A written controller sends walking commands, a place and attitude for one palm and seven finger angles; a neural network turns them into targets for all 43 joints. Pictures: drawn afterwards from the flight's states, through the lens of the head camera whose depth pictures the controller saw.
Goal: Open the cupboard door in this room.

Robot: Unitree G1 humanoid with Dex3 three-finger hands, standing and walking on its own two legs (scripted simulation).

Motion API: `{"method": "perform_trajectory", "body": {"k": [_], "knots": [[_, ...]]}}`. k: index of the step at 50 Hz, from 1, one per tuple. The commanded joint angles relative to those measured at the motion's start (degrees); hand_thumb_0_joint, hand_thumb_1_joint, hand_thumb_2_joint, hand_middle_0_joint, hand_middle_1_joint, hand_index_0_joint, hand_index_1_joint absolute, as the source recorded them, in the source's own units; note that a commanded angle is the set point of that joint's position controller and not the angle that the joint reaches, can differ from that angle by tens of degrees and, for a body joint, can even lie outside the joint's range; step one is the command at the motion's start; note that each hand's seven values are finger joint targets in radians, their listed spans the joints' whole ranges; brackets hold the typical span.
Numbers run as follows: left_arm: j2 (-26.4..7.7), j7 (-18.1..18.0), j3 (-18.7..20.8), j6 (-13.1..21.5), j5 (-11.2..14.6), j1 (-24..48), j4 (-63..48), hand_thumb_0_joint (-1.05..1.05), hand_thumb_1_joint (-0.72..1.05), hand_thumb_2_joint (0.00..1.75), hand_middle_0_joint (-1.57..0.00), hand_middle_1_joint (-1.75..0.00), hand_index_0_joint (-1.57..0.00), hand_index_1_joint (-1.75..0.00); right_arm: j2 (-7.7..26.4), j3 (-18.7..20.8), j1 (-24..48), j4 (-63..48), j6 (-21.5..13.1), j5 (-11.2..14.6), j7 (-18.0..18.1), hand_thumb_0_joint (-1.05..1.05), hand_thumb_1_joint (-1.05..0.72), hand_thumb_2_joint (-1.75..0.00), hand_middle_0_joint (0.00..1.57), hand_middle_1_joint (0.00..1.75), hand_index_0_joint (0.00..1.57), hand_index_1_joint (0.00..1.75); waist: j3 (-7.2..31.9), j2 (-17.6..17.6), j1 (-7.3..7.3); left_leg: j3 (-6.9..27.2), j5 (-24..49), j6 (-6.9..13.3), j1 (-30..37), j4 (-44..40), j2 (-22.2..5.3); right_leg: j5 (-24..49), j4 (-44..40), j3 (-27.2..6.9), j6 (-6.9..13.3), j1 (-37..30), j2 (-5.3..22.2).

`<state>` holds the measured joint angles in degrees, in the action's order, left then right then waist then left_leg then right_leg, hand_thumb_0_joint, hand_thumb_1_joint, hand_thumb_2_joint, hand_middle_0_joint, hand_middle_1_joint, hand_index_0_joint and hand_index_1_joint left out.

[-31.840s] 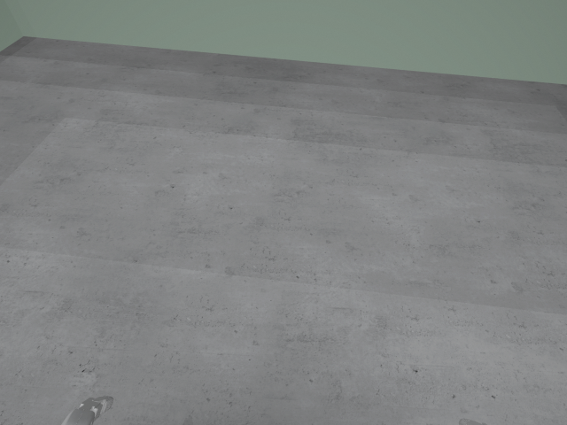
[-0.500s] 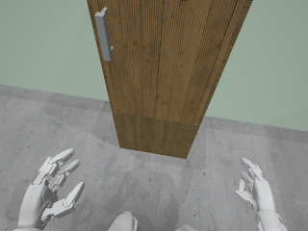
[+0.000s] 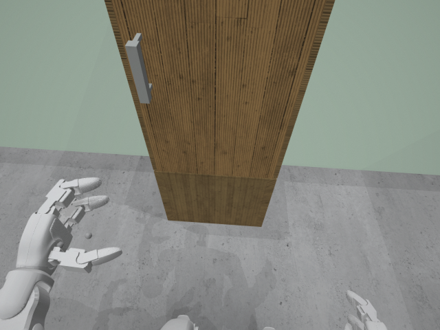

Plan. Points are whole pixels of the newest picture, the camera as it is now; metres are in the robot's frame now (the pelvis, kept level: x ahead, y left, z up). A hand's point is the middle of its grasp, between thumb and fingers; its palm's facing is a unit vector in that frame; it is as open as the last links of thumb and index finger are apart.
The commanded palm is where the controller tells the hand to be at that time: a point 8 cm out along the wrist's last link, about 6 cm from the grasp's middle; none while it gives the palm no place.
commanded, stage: raise the hand with hooked fingers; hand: left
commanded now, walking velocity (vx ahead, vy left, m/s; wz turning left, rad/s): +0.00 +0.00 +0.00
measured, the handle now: (142, 69) +0.62 +0.22 +0.13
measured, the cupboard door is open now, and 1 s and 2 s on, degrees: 0 0 0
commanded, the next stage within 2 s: move the hooked fingers beside the handle in 1.10 s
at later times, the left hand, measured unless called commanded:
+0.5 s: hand (57, 180) +0.30 +0.27 +0.14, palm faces +0.04 -1.00 -0.06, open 13.9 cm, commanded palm +0.28 +0.31 +0.14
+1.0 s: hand (68, 167) +0.32 +0.25 +0.15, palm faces +0.04 -1.00 -0.04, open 13.9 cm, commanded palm +0.29 +0.30 +0.15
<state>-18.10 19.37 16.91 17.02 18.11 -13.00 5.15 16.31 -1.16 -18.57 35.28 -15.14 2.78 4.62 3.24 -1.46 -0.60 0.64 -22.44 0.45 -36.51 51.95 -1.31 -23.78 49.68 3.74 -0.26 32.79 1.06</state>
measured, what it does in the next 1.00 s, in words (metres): stands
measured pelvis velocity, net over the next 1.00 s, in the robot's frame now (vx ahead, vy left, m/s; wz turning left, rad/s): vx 0.02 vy -0.02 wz -0.01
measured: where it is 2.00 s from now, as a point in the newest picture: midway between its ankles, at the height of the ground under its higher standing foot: outside the picture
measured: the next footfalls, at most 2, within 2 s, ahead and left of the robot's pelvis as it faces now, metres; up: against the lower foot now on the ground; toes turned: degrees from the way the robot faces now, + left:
none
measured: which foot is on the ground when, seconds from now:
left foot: down 0.00-1.00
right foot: down 0.00-1.00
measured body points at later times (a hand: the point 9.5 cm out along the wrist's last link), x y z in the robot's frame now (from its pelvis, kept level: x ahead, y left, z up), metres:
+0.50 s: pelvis +0.03 +0.00 +0.02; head +0.05 +0.00 +0.47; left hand +0.30 +0.32 +0.14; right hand +0.21 -0.22 -0.05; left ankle +0.04 +0.11 -0.69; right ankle +0.02 -0.13 -0.69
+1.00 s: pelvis +0.02 -0.02 +0.03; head +0.04 -0.03 +0.48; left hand +0.31 +0.31 +0.16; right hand +0.18 -0.27 -0.05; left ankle +0.04 +0.11 -0.69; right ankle +0.02 -0.13 -0.69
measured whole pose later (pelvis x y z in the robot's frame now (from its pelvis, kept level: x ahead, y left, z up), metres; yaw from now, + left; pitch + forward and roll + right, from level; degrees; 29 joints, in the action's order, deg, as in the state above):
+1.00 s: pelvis +0.02 -0.02 +0.03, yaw -1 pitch +2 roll -1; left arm -24.3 27.7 26.3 5.7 19.3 5.8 19.7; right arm 16.1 -2.9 -15.9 33.8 -12.2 3.4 5.9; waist 1.7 -2.0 0.9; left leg 0.1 -18.3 -1.1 -22.0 37.8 -2.2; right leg -20.0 36.8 3.3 1.1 19.3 -0.2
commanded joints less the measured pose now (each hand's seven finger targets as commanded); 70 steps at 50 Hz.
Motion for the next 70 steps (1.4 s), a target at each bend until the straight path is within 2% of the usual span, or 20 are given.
{"method": "perform_trajectory", "body": {"k": [1, 3, 5, 9, 15, 19, 25, 30, 31, 33, 37, 42, 43, 47, 51, 54, 60, 63, 64, 70], "knots": [[-14.4, 2.4, 7.0, 1.3, 1.6, 13.7, -11.0, 0.0, -0.29, 0.39, -0.29, -1.07, -0.29, -1.07, 7.1, 2.5, 6.5, -10.1, -4.8, 0.4, 1.7, 0.0, -0.9, -0.9, 0.2, 0.3, 0.2, 0.3, 10.9, -4.1, 0.81, 2.0, 1.5, 1.0, 10.6, -12.6, 1.1, -0.4, -10.9, -0.9, 1.4, -4.3, -1.9], [-16.2, 2.1, 9.4, 0.3, 2.1, 14.3, -11.8, 0.0, -0.34, 0.37, -0.29, -1.1, -0.29, -1.1, 7.1, 2.2, 6.6, -10.3, -4.8, 0.1, 1.8, 0.0, -0.9, -0.9, 0.2, 0.3, 0.2, 0.3, 12.2, -5.6, 1.94, 2.5, 4.9, 0.7, 12.7, -13.5, 1.0, 3.3, -10.4, -0.1, 1.8, -6.5, -2.4], [-15.1, 1.3, 9.3, 0.0, 2.4, 14.7, -13.1, 0.0, -0.38, 0.35, -0.29, -1.12, -0.29, -1.12, 6.5, 1.9, 7.0, -10.4, -4.8, 0.1, 1.6, 0.0, -0.9, -0.9, 0.2, 0.3, 0.2, 0.3, 12.5, -6.7, 2.14, 2.5, 8.9, 0.4, 15.2, -14.2, 0.9, 7.5, -10.4, 0.6, 1.9, -7.6, -2.5], [-13.5, 2.0, 8.5, -3.1, 2.7, 15.6, -7.4, 0.0, -0.48, 0.31, -0.3, -1.18, -0.3, -1.18, 6.6, 1.5, 6.9, -10.2, -4.0, 0.1, 1.2, 0.0, -0.9, -0.9, 0.2, 0.3, 0.2, 0.3, 7.9, -4.4, 1.45, 2.1, 12.3, 0.3, 15.2, -14.9, 0.8, 12.5, -11.5, 1.1, 1.7, -7.9, -3.0], [-15.1, 5.9, 7.3, -8.5, 1.9, 22.4, -4.9, 0.0, -0.5, 0.3, -0.3, -1.2, -0.3, -1.2, 7.0, 1.2, 6.9, -10.7, -2.5, 0.6, 1.6, 0.0, -0.9, -0.9, 0.2, 0.3, 0.2, 0.3, 8.8, -4.5, 1.05, 1.7, 14.9, 0.4, 18.1, -15.9, 1.0, 15.7, -13.3, 0.8, 1.6, -9.9, -2.9], [-20.5, 6.7, 12.5, -7.9, 2.9, 27.8, -6.7, 0.0, -0.5, 0.3, -0.3, -1.2, -0.3, -1.2, 6.8, 0.8, 7.3, -10.6, -2.1, 0.1, 2.1, 0.0, -0.9, -0.9, 0.2, 0.3, 0.2, 0.3, 12.5, -3.1, 1.47, 1.7, 18.1, 0.7, 20.9, -15.8, 1.3, 19.2, -14.4, 0.1, 1.8, -12.9, -3.0], [-21.4, 7.9, 13.6, -7.4, 3.1, 31.5, -2.3, 0.0, -0.5, 0.3, -0.3, -1.2, -0.3, -1.2, 6.5, 0.5, 7.5, -9.4, -1.6, 0.3, 2.3, 0.0, -0.9, -0.9, 0.2, 0.3, 0.2, 0.3, 12.3, -6.2, 1.49, 1.1, 21.5, 0.5, 23.5, -16.6, 1.2, 22.4, -15.5, -0.1, 1.8, -14.0, -2.8], [-22.8, 11.0, 13.1, -11.3, 3.2, 34.4, 6.0, 0.0, -0.5, 0.3, -0.3, -1.2, -0.3, -1.2, 7.3, 0.6, 7.3, -9.1, -0.6, 0.8, 2.8, 0.0, -0.9, -0.9, 0.2, 0.3, 0.2, 0.3, 9.7, -2.5, 1.33, 0.8, 18.4, 1.0, 21.5, -17.8, 1.5, 21.4, -17.4, -0.6, 1.5, -14.2, -2.4], [-21.3, 11.4, 11.8, -12.1, 3.1, 33.3, 7.9, 0.0, -0.5, 0.3, -0.3, -1.2, -0.3, -1.2, 7.3, 0.6, 7.3, -9.3, -0.4, 0.9, 2.8, 0.0, -0.9, -0.9, 0.2, 0.3, 0.2, 0.3, 8.7, -1.5, 1.22, 0.9, 17.8, 1.0, 20.8, -18.1, 1.5, 20.7, -17.7, -0.5, 1.5, -13.8, -2.3], [-21.7, 12.0, 12.4, -12.4, 3.6, 32.0, 7.8, 0.0, -0.5, 0.3, -0.3, -1.2, -0.3, -1.2, 7.3, 0.7, 7.3, -10.2, -0.5, 0.7, 2.2, 0.0, -0.9, -0.9, 0.2, 0.3, 0.2, 0.3, 9.6, -1.3, 2.27, 0.6, 19.2, 1.1, 20.8, -17.7, 1.8, 22.4, -17.4, -1.0, 1.6, -15.0, -2.2], [-23.6, 10.9, 15.0, -10.0, 3.8, 31.2, 2.8, 0.0, -0.5, 0.3, -0.3, -1.2, -0.3, -1.2, 7.1, 1.2, 7.2, -11.2, -0.4, 0.5, 1.5, 0.0, -0.9, -0.9, 0.2, 0.3, 0.2, 0.3, 14.1, -1.3, 2.81, 0.0, 21.0, 1.2, 22.4, -17.4, 1.8, 24.3, -16.8, -1.3, 1.4, -16.7, -2.1], [-24.0, 8.0, 16.4, -6.8, 3.4, 32.4, 0.3, 0.0, -0.5, 0.3, -0.3, -1.2, -0.3, -1.2, 6.7, 1.3, 7.0, -10.8, -0.5, 0.2, 1.3, 0.0, -0.9, -0.9, 0.2, 0.3, 0.2, 0.3, 12.6, -4.5, 2.52, -0.5, 18.8, 1.1, 22.6, -18.1, 1.7, 21.7, -17.2, -1.5, 1.4, -15.7, -2.2], [-24.8, 7.8, 16.7, -6.7, 3.4, 33.4, -0.1, 0.0, -0.5, 0.3, -0.3, -1.2, -0.3, -1.2, 6.8, 1.2, 7.0, -10.7, -0.5, 0.1, 1.4, 0.0, -0.9, -0.9, 0.2, 0.3, 0.2, 0.3, 12.0, -3.0, 2.59, -0.5, 18.3, 1.3, 21.9, -17.9, 1.7, 21.7, -17.4, -2.0, 1.4, -16.4, -2.2], [-22.3, 8.1, 13.7, -7.6, 2.3, 34.1, 2.2, 0.0, -0.5, 0.3, -0.3, -1.2, -0.3, -1.2, 6.7, 1.2, 7.0, -10.2, -0.4, 0.6, 2.1, 0.0, -0.9, -0.9, 0.2, 0.3, 0.2, 0.3, 10.1, -6.3, 1.56, -0.9, 15.6, 1.3, 22.1, -18.6, 1.7, 19.0, -18.4, -2.2, 1.3, -14.5, -1.9], [-21.9, 9.5, 12.8, -8.8, 2.9, 33.5, 4.5, 0.0, -0.5, 0.3, -0.3, -1.2, -0.3, -1.2, 7.0, 1.1, 7.3, -10.3, -0.6, 0.8, 2.5, 0.0, -0.9, -0.9, 0.2, 0.3, 0.2, 0.3, 8.9, -0.4, 1.37, -0.7, 13.4, 1.6, 20.4, -18.6, 1.6, 16.8, -19.5, -3.1, 0.8, -14.6, -1.8], [-23.5, 10.1, 14.5, -8.7, 3.7, 34.0, 4.7, 0.0, -0.5, 0.3, -0.3, -1.2, -0.3, -1.2, 7.0, 1.0, 7.5, -10.5, -0.6, 0.7, 2.4, 0.0, -0.9, -0.9, 0.2, 0.3, 0.2, 0.3, 10.2, 0.3, 1.91, -0.8, 13.7, 1.4, 19.5, -18.0, 1.8, 17.1, -19.5, -4.4, 0.5, -16.1, -1.4], [-22.3, 9.4, 13.7, -7.8, 3.5, 34.5, 5.1, 0.0, -0.5, 0.3, -0.3, -1.2, -0.3, -1.2, 6.6, 0.9, 7.6, -10.3, -0.9, 0.6, 2.3, 0.0, -0.9, -0.9, 0.2, 0.3, 0.2, 0.3, 9.4, -1.8, 1.8, -0.8, 13.7, 1.3, 19.8, -18.0, 1.8, 16.9, -19.1, -3.7, 0.8, -14.8, -1.7], [-23.6, 8.9, 13.3, -7.4, 2.9, 41.8, 6.8, 0.0, -0.5, 0.3, -0.3, -1.2, -0.3, -1.2, 7.0, 0.7, 7.2, -9.4, -0.7, 0.6, 2.7, 0.0, -0.9, -0.9, 0.2, 0.3, 0.2, 0.3, 7.7, -1.1, 0.67, -0.5, 12.0, 1.3, 19.1, -17.7, 1.8, 14.5, -19.4, -4.1, 0.8, -13.3, -1.8], [-25.1, 8.8, 14.0, -7.4, 2.3, 43.3, 8.1, 0.0, -0.5, 0.3, -0.3, -1.2, -0.3, -1.2, 7.2, 0.9, 7.0, -9.0, -0.6, 0.7, 2.8, 0.0, -0.9, -0.9, 0.2, 0.3, 0.2, 0.3, 8.5, -1.5, 0.41, -0.4, 11.6, 1.3, 18.9, -17.8, 1.7, 13.8, -19.5, -4.2, 0.8, -13.3, -1.7], [-24.5, 9.6, 10.9, -6.2, 1.0, 52.0, 13.7, 0.0, -0.5, 0.3, -0.3, -1.2, -0.3, -1.2, 7.5, 0.7, 5.8, -7.9, -0.4, 0.7, 3.4, 0.0, -0.9, -0.9, 0.2, 0.3, 0.2, 0.3, 11.3, -3.6, -0.76, 0.2, 11.1, 1.3, 20.4, -17.4, 1.7, 13.2, -18.7, -3.7, 1.2, -12.0, -1.8]]}}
